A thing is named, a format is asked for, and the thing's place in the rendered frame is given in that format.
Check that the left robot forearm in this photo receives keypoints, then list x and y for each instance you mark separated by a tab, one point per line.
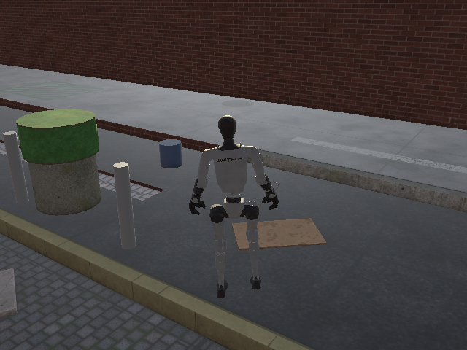
197	192

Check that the left robot hand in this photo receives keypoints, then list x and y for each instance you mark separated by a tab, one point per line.
193	205

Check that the robot right upper arm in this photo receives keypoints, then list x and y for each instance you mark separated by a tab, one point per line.
257	164

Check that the robot left upper arm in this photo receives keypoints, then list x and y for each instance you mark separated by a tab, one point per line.
207	155

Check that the left robot shin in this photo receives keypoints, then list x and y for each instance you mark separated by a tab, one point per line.
220	265

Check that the left robot foot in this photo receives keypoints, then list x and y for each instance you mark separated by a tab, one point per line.
221	290

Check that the right robot forearm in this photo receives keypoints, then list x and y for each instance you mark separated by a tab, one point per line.
269	190

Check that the right robot hand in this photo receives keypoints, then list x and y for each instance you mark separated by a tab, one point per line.
274	200

